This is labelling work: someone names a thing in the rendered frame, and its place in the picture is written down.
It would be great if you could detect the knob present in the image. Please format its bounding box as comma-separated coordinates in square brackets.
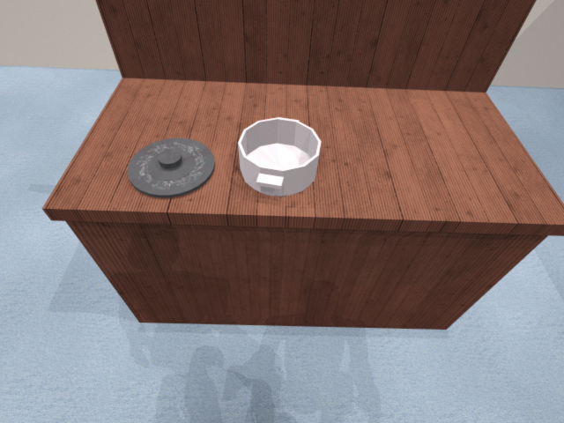
[158, 149, 182, 168]

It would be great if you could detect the pot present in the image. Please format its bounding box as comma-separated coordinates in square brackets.
[238, 117, 321, 197]

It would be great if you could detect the lid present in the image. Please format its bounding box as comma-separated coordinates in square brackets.
[128, 138, 215, 197]

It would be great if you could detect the table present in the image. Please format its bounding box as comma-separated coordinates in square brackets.
[42, 0, 564, 330]

